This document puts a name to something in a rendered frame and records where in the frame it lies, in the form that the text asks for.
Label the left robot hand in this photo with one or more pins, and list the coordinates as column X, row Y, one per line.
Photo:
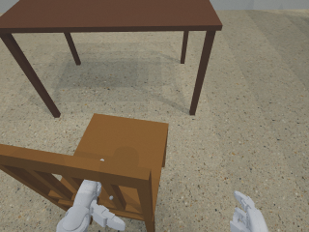
column 86, row 195

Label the left robot forearm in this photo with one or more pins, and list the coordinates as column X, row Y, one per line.
column 77, row 219

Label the right robot hand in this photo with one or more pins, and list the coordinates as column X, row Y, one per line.
column 252, row 218

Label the chair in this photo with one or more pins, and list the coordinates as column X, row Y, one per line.
column 125, row 155

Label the table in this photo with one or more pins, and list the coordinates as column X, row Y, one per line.
column 99, row 16

